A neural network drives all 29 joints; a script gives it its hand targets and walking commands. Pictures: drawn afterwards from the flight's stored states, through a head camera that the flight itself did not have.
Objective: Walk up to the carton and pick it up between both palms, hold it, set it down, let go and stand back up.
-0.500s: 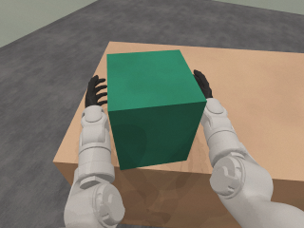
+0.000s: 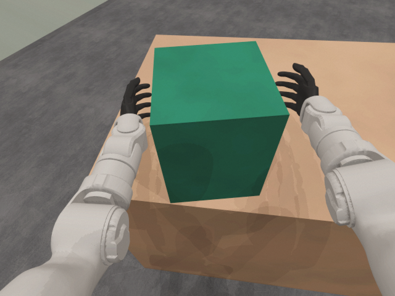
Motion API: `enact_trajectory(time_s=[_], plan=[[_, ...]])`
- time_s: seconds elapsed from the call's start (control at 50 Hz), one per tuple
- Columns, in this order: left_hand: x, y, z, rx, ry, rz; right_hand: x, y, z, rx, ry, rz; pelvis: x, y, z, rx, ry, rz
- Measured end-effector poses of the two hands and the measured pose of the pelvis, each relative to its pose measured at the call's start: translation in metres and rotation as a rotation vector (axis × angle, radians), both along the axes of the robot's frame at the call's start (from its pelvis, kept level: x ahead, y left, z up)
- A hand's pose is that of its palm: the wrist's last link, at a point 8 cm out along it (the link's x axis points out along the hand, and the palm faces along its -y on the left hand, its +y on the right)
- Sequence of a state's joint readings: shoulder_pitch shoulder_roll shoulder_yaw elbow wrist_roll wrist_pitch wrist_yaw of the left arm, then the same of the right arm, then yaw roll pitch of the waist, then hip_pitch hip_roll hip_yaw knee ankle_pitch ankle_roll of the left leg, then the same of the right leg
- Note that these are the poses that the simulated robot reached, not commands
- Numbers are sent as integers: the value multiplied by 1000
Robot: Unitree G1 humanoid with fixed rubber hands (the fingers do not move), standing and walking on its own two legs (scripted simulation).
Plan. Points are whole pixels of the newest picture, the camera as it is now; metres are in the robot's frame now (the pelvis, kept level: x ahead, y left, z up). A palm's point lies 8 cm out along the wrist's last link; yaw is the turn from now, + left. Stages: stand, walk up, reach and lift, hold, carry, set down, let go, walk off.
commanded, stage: set down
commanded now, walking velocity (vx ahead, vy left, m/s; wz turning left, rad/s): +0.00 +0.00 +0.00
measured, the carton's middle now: (210, 126) +0.44 +0.07 +0.10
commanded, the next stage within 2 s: none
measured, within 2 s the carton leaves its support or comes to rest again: neither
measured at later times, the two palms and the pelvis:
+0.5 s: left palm (111, 89) +0.41 +0.25 +0.20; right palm (323, 70) +0.52 -0.13 +0.21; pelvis +0.00 -0.01 +0.00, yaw +1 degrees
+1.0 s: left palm (95, 69) +0.39 +0.25 +0.25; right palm (352, 52) +0.49 -0.15 +0.26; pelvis -0.01 +0.00 +0.01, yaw +2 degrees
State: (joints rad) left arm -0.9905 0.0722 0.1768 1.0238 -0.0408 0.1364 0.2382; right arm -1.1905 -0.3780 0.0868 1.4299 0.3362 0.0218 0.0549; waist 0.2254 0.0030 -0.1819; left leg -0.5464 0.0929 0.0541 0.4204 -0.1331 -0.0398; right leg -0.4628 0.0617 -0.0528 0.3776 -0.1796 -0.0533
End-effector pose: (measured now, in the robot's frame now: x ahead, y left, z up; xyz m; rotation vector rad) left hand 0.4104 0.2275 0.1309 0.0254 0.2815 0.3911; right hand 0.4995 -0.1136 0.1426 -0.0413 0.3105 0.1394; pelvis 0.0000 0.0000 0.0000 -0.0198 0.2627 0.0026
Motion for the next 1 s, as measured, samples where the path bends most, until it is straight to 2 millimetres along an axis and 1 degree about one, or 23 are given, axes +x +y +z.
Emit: enact_trajectory(time_s=[0.08,0.16,0.24,0.36,0.54,0.68,0.84,0.92,1.0], plan=[[-2,12,-5,-12,-8,22,5,-13,-3,2,-13,0,2,-3,-1,3,19,5],[-3,21,5,-3,-38,40,10,-19,4,29,-54,10,4,-4,-1,2,33,8],[-2,25,18,-7,-37,36,15,-20,12,37,-52,23,4,-6,0,6,31,10],[1,21,45,-16,-57,22,18,-16,37,49,-74,45,4,-7,2,6,15,17],[-1,21,73,-27,-55,31,15,-12,70,61,-87,39,2,-6,4,7,-26,25],[-4,20,99,-22,-47,26,10,-18,96,81,-77,25,0,-3,5,4,-47,29],[-7,21,125,-16,-51,28,3,-27,121,86,-91,22,-3,0,5,5,-69,25],[-10,24,128,-17,-42,26,-1,-31,124,82,-80,15,-5,1,6,7,-91,23],[-18,24,119,-10,-38,17,-8,-35,113,77,-72,13,-6,2,7,8,-119,27]])
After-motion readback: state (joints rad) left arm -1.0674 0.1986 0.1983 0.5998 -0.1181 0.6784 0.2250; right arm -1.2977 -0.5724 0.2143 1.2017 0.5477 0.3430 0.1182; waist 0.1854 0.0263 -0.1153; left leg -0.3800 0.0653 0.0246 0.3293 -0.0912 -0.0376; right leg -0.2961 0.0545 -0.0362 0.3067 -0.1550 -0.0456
